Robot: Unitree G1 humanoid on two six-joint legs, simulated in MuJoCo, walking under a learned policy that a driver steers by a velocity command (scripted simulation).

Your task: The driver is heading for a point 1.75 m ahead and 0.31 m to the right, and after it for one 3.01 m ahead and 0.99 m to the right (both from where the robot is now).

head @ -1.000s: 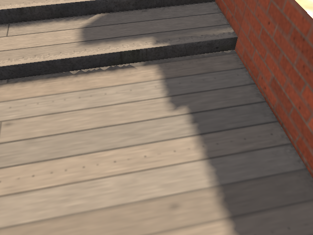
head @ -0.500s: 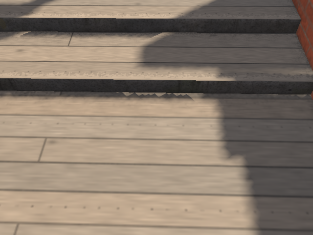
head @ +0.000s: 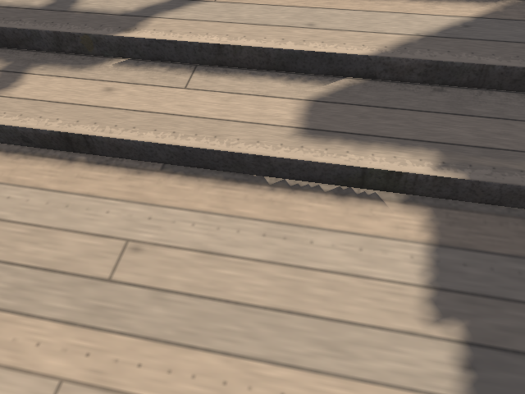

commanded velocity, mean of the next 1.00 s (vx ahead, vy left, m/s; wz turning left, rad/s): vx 0.01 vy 0.00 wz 0.03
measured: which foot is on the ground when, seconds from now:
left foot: up 0.00-0.14, down 0.16-1.00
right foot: down 0.00-1.00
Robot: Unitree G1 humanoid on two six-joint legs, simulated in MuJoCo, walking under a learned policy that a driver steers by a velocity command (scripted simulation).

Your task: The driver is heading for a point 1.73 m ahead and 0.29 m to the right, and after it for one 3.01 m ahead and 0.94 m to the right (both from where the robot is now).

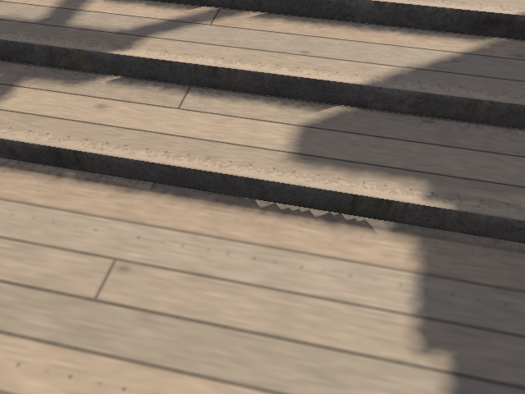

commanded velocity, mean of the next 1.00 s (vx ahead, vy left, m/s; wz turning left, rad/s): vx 0.00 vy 0.00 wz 0.00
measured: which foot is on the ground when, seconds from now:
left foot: down 0.00-1.00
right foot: down 0.00-1.00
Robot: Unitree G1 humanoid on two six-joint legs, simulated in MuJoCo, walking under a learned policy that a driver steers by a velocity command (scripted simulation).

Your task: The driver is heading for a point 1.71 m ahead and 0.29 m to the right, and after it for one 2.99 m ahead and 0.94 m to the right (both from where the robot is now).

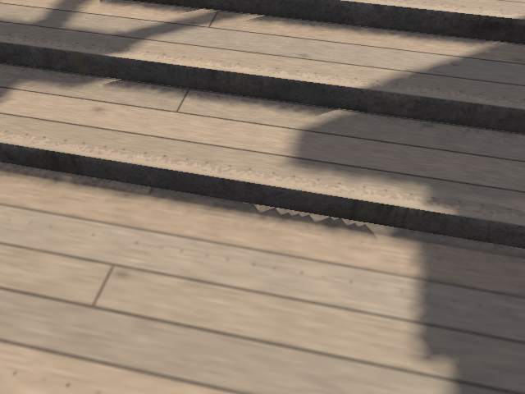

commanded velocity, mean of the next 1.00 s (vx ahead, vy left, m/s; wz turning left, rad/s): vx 0.41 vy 0.00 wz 0.00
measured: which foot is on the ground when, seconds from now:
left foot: down 0.00-0.26, up 0.28-0.74, down 0.76-1.00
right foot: down 0.00-0.02, up 0.04-0.24, down 0.26-0.78, up 0.80-1.00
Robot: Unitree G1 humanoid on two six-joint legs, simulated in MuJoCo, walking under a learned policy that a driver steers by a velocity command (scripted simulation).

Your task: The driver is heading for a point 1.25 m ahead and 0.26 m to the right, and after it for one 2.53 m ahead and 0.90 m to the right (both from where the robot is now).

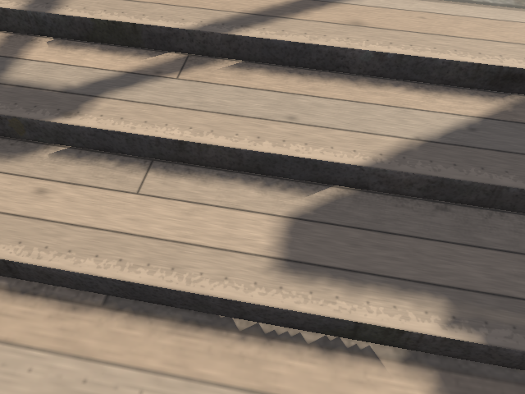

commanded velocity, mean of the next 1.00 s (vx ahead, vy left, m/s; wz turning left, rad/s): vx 0.50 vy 0.00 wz -0.03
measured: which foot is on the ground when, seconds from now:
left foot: down 0.00-0.34, up 0.36-0.78, down 0.80-1.00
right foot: up 0.00-0.30, down 0.32-0.90, up 0.92-1.00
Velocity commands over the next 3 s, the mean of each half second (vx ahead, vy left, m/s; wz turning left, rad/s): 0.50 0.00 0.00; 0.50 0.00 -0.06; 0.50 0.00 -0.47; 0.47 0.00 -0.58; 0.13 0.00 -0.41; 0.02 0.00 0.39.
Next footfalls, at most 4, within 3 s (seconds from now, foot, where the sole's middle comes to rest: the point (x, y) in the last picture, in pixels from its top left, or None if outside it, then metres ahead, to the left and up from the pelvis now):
0.32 right None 0.35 -0.11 -0.78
0.80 left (234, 359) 0.58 0.09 -0.78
1.30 right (294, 247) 0.87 -0.08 -0.68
1.84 left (291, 125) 1.27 -0.08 -0.58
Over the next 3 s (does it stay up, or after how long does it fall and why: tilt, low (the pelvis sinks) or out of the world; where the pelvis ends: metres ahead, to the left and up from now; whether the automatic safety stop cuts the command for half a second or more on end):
stays up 1.27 -0.20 0.20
